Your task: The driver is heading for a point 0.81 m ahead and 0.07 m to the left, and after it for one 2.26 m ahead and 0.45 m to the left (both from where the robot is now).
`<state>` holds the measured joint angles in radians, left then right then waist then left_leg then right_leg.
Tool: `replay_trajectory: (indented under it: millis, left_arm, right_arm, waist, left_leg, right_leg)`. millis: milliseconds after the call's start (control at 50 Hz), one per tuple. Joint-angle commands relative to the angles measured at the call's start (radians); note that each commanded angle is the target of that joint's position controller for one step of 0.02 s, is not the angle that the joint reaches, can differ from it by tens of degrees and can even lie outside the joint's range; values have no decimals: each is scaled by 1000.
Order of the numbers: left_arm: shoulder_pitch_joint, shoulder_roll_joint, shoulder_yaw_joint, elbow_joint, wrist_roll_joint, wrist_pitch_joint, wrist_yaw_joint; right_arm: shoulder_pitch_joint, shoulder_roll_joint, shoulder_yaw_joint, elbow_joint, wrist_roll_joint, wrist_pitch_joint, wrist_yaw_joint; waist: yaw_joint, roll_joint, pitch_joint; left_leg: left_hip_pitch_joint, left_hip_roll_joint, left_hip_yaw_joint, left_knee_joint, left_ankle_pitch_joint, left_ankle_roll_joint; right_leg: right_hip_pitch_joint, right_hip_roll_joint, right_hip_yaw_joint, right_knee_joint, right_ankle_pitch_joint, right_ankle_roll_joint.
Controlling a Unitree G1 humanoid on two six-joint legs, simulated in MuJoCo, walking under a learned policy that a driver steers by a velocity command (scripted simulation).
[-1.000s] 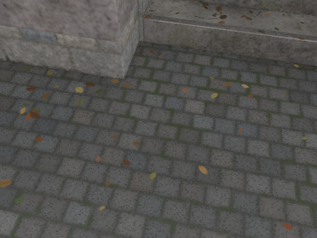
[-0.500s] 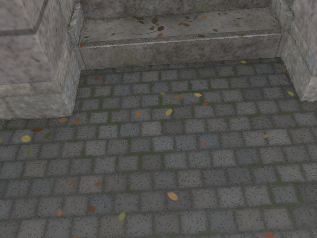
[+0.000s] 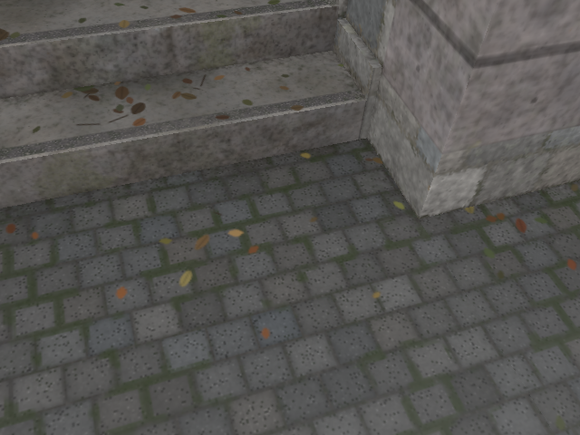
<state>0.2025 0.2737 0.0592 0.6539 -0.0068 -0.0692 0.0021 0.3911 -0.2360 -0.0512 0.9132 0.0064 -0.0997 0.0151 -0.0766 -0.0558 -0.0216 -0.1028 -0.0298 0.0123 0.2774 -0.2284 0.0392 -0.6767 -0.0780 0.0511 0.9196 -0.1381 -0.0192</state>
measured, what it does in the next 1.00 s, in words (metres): walks ahead: right foot, then left foot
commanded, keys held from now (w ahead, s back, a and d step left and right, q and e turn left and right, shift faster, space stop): w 1.00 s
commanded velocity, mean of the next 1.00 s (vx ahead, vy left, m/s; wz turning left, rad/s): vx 0.50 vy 0.00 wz -0.04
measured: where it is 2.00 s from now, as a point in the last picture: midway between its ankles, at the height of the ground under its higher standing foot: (254, 242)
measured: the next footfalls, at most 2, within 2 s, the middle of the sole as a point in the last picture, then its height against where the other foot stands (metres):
right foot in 0.22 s outside the picture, level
left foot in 0.76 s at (224, 400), level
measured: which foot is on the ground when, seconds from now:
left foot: down 0.00-0.22, up 0.24-0.74, down 0.76-1.00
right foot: up 0.00-0.20, down 0.22-0.78, up 0.80-1.00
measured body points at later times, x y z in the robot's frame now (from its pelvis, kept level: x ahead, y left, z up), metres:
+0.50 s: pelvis +0.27 -0.06 +0.00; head +0.29 -0.06 +0.45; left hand +0.33 +0.22 -0.12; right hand +0.42 -0.33 -0.11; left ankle +0.37 +0.11 -0.67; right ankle +0.25 -0.14 -0.75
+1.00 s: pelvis +0.53 +0.02 +0.00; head +0.56 +0.03 +0.45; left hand +0.67 +0.29 -0.12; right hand +0.59 -0.26 -0.12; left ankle +0.55 +0.09 -0.75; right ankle +0.58 -0.16 -0.67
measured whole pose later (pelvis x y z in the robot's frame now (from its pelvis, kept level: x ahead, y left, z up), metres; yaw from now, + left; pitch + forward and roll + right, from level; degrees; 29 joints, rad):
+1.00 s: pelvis +0.53 +0.02 +0.00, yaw -1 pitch +1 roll +0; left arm 0.21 0.31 0.05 0.78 0.00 -0.06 0.01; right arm 0.29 -0.27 -0.04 0.84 -0.01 -0.10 0.04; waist -0.03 -0.04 0.02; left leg -0.20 -0.06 0.05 0.32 -0.15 0.08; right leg -0.62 -0.11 0.04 1.04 -0.22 0.00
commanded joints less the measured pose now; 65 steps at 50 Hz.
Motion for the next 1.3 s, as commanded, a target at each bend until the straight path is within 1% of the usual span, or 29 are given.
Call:
replay_trajectory:
  millis: [20, 140, 180, 220, 240, 260, 280, 300, 320, 340, 420, 540, 640, 720, 740, 760, 780, 800, 820, 860, 880, 980, 1060, 1140, 1160, 1200, 1240, 1280, 1300]
  left_arm:
    - [-137, 0, -10, -113, -5, -23, -11]
    - [-271, 19, -7, -161, -22, -31, -47]
    - [-216, 56, 8, -152, -17, -35, -50]
    - [60, 136, 49, -76, -7, -30, -34]
    - [260, 227, 70, -39, 8, -18, -15]
    - [251, 251, 65, -30, 13, -18, -27]
    - [227, 151, 43, -30, 5, -17, -27]
    - [155, 123, 30, -31, -2, -17, -26]
    - [92, 108, 23, -33, 0, -18, -30]
    - [49, 90, 19, -34, 5, -20, -36]
    - [26, 93, 23, 4, 4, -47, -38]
    - [103, 137, 32, 64, -1, -37, -14]
    - [187, 169, 40, 123, -15, -20, -8]
    - [175, 197, 47, 152, -17, 4, 10]
    - [164, 189, 42, 153, -12, 10, 12]
    - [171, 149, 24, 143, 2, 11, 16]
    - [277, 52, -9, 116, 3, -7, 10]
    - [269, 64, -11, 129, -3, -30, 4]
    - [185, 154, 13, 112, -31, -42, -4]
    - [86, 159, 15, 89, -14, -42, -3]
    - [93, 152, 20, 94, -3, -30, 0]
    - [83, 97, 8, 94, 10, 17, 13]
    - [-57, 58, -5, 57, 0, -3, -3]
    - [-176, 73, -11, 21, -1, -19, -23]
    - [-194, 37, -24, 18, 73, 7, -41]
    - [-195, 54, -18, 14, 56, 21, -48]
    - [-108, 100, -4, 38, 50, 8, -40]
    - [176, 165, 21, 137, 76, -20, -8]
    - [290, 294, 53, 143, 101, -25, 6]
  right_arm:
    - [-14, -165, -25, -53, 9, -6, -8]
    - [59, -195, -21, -23, 19, 19, -10]
    - [47, -221, -28, -22, 20, 28, -15]
    - [21, -213, -22, -36, 14, 32, -19]
    - [16, -153, 0, -78, -22, 22, -21]
    - [145, -53, 30, -80, -1, -1, -9]
    - [60, -176, -1, -76, 25, -15, -3]
    - [-39, -197, -9, -107, 37, -20, -1]
    - [-80, -175, -7, -111, 25, -18, -6]
    - [-89, -164, -11, -113, 10, -11, -9]
    - [-69, -107, -7, -116, 3, 28, -12]
    - [-295, -86, 5, -182, -5, 18, 0]
    - [-435, -103, 7, -240, 8, 7, 23]
    - [-386, -137, -4, -248, 5, -6, 36]
    - [-280, -169, -22, -217, 2, -7, 30]
    - [-103, -230, -47, -174, -3, -7, 19]
    - [19, -329, -72, -159, -20, -2, 13]
    - [55, -274, -58, -150, 0, 6, 16]
    - [-1, -223, -40, -157, 5, 8, 13]
    - [-134, -187, -29, -177, -11, 5, 14]
    - [-175, -156, -19, -182, -19, -1, 17]
    - [-170, -178, -25, -140, -13, -25, 22]
    - [-120, -196, -28, -117, -7, 2, 1]
    - [-62, -231, -35, -93, 0, 23, -2]
    - [9, -187, -26, -54, -32, 21, 6]
    - [13, -194, -30, -40, -41, 15, 12]
    - [-45, -233, -44, -45, -48, 11, -2]
    - [-46, -181, -26, -50, -45, 14, -12]
    - [8, -75, 6, -107, -6, 6, -2]
  waist:
    - [-3, 156, 48]
    - [-21, 163, 96]
    - [33, 178, 57]
    - [180, 158, -121]
    - [236, -17, -294]
    - [150, -271, -424]
    - [182, -141, -318]
    - [166, -90, -162]
    - [132, 6, -92]
    - [98, 21, -43]
    - [35, -12, 0]
    - [100, 10, 67]
    - [147, 5, 93]
    - [97, -19, 49]
    - [41, -9, -19]
    - [-25, 29, -156]
    - [-17, 240, -320]
    - [-34, 327, -385]
    - [-37, 237, -244]
    - [21, 126, -72]
    - [59, 133, -39]
    - [98, 120, 12]
    - [44, 112, 40]
    - [-7, 115, 75]
    - [1, 81, 65]
    - [9, 149, 96]
    - [75, 187, 84]
    - [193, 71, -100]
    - [184, -172, -232]
  left_leg:
    - [36, 214, -137, -106, 328, 142]
    - [116, 277, -140, -65, 354, 130]
    - [149, 282, -120, 26, 590, 111]
    - [19, 213, -48, 350, 753, 65]
    - [-226, 138, 1, 705, 344, 30]
    - [-545, -6, -84, 973, -344, -4]
    - [-649, 57, -140, 1053, -317, 5]
    - [-679, 98, -102, 1035, -218, 8]
    - [-637, 133, -84, 989, -140, -1]
    - [-597, 154, -80, 936, -95, -11]
    - [-523, 180, -75, 831, -5, -42]
    - [-552, 155, -50, 462, 306, -50]
    - [-547, 120, -41, 301, 290, -24]
    - [-439, 78, -7, 219, 142, 24]
    - [-280, 43, 27, 196, 146, 47]
    - [2, 104, -34, 249, 198, 93]
    - [430, 353, -453, 224, 65, 245]
    - [510, 420, -755, 57, -67, 293]
    - [409, 393, -646, 33, -144, 242]
    - [117, 323, -411, -9, 39, 201]
    - [10, 288, -340, -41, 119, 188]
    - [-103, 246, -182, -134, 292, 206]
    - [-45, 207, -100, -144, 261, 174]
    - [16, 226, -99, -124, 227, 170]
    - [15, 208, -77, -123, 205, 141]
    - [36, 233, -94, -98, 253, 133]
    - [69, 256, -114, -17, 422, 131]
    - [-8, 155, -25, 358, 496, 96]
    - [-347, 26, 46, 718, 131, 45]
  right_leg:
    - [-45, 3, -40, -171, 124, 10]
    - [42, 46, -67, -362, 103, -25]
    - [169, 81, -87, -406, 46, -62]
    - [602, 75, -77, -430, 110, -130]
    - [927, -168, 195, -382, 177, -199]
    - [1141, -351, 654, -530, -29, -346]
    - [1056, -304, 620, -580, -112, -300]
    - [904, -260, 451, -600, -29, -261]
    - [760, -211, 349, -628, 76, -241]
    - [655, -172, 278, -662, 142, -234]
    - [492, -136, 158, -767, 199, -248]
    - [503, -96, 41, -797, 182, -205]
    - [630, -152, 52, -749, 129, -188]
    - [732, -180, 65, -611, 299, -145]
    - [713, -135, 26, -478, 447, -120]
    - [586, -79, -23, -245, 407, -87]
    - [168, 66, -85, 156, 54, -7]
    - [-10, 126, 40, 327, -439, 1]
    - [-108, 64, 76, 406, -395, -12]
    - [-64, -19, 25, 334, -220, -14]
    - [7, -51, 32, 278, -172, -11]
    - [57, -68, 17, 110, -47, 34]
    - [53, -47, -13, -169, 141, 38]
    - [75, -14, -47, -322, 188, 33]
    - [144, 12, -112, -354, 171, 26]
    - [183, 21, -105, -373, 82, 0]
    - [282, 31, -82, -440, 8, -40]
    - [650, 11, -42, -529, -77, -92]
    - [956, -291, 402, -579, -234, -209]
